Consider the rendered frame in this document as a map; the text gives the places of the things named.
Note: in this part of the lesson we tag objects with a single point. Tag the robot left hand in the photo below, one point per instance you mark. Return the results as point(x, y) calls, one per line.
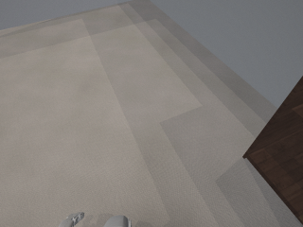
point(72, 220)

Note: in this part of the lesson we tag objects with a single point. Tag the left robot thigh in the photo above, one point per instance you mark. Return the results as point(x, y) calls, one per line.
point(118, 221)

